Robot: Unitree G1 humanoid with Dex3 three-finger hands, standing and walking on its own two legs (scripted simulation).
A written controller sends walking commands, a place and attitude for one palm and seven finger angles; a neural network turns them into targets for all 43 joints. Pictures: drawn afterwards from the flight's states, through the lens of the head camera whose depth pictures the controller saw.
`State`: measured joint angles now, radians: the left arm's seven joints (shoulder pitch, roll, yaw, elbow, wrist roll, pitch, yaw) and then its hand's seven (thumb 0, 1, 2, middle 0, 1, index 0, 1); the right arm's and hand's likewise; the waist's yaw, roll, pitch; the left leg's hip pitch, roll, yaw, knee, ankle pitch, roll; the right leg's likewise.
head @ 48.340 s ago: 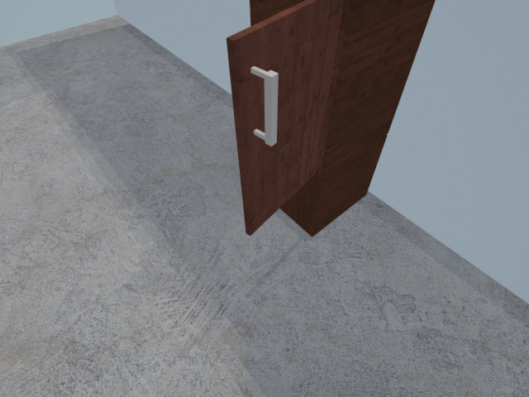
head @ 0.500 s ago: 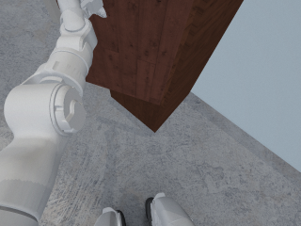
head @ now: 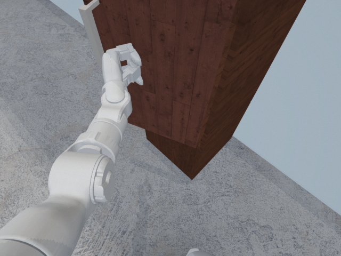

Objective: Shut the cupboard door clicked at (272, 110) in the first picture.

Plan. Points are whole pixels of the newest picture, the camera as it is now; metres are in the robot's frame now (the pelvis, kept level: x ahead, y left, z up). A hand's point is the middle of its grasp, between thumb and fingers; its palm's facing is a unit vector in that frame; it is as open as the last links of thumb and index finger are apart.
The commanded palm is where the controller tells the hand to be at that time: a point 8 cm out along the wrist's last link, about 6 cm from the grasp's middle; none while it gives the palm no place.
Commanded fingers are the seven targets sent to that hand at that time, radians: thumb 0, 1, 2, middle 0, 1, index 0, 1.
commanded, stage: pull the fist back off the door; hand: left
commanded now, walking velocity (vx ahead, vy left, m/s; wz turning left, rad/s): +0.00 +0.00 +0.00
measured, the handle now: (99, 36) +0.65 +0.12 +0.13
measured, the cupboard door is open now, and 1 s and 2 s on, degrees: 21 21 21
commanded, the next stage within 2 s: draw the hand back to the body in 0.18 s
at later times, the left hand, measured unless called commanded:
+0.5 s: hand (123, 78) +0.47 +0.05 +0.14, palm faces +0.15 -0.99 +0.02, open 3.1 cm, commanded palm +0.41 +0.10 +0.15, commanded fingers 0.00 0.90 0.90 -1.30 -1.50 -1.30 -1.50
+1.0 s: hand (55, 161) +0.29 +0.15 +0.16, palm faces +0.10 -0.98 -0.17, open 3.1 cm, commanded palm +0.25 +0.21 +0.18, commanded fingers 0.00 0.90 0.90 -0.86 -1.02 -0.86 -1.02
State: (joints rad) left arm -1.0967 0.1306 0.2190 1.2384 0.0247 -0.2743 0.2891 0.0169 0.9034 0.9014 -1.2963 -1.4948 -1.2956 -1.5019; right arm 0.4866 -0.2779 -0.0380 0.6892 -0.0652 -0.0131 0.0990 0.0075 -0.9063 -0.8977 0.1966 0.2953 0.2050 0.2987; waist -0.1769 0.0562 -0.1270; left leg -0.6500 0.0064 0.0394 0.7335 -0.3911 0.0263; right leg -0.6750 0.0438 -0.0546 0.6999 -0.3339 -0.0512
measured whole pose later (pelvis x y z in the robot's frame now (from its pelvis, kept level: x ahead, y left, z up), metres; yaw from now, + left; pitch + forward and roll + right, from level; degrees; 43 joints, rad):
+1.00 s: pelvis -0.03 +0.00 +0.03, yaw +0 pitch -3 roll +0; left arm -0.10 0.21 0.04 0.14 -0.08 -0.11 0.05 0.02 0.90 0.90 -1.11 -1.28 -1.11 -1.29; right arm 0.13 -0.22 0.04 0.56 0.05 0.00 -0.05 0.01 -0.91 -0.90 0.19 0.30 0.20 0.30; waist 0.01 0.05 -0.02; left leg -0.14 -0.02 0.05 0.43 -0.25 0.03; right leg -0.18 0.03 -0.04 0.43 -0.21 -0.04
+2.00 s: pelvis -0.02 +0.02 +0.03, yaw +2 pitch -4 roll -1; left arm 0.46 0.34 0.35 -0.35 -0.06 -0.11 0.11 0.02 0.89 0.90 -0.21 -0.30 -0.21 -0.31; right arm 0.20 -0.22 0.02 0.64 0.01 -0.08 -0.07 0.02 -0.90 -0.90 0.20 0.30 0.21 0.30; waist 0.05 0.07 0.01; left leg -0.08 -0.04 0.03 0.40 -0.25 0.05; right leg -0.09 0.01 -0.06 0.36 -0.20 -0.01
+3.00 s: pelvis -0.15 +0.03 -0.01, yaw +6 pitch -2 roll -2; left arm 0.45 0.45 0.50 -0.47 0.01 -0.27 0.15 0.02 0.89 0.90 -0.21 -0.30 -0.21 -0.30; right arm 0.25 -0.24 -0.01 0.57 0.01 -0.06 -0.08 0.02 -0.90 -0.90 0.20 0.30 0.21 0.30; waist -0.04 0.01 0.03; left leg -0.52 0.00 0.08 0.78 -0.28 0.09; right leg -0.46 0.04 0.01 0.74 -0.24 0.01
